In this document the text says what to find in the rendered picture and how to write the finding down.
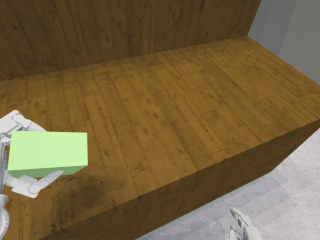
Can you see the sponge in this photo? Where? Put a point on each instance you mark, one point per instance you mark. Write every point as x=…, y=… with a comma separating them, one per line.
x=38, y=153

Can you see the left robot hand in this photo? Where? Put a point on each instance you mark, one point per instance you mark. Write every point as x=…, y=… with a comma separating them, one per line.
x=25, y=185

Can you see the table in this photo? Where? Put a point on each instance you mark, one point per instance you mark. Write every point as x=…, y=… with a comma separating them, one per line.
x=179, y=105

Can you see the right robot hand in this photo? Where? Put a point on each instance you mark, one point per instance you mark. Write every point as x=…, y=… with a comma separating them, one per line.
x=249, y=231

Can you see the left robot forearm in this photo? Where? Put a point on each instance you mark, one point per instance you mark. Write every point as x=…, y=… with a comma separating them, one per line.
x=4, y=216

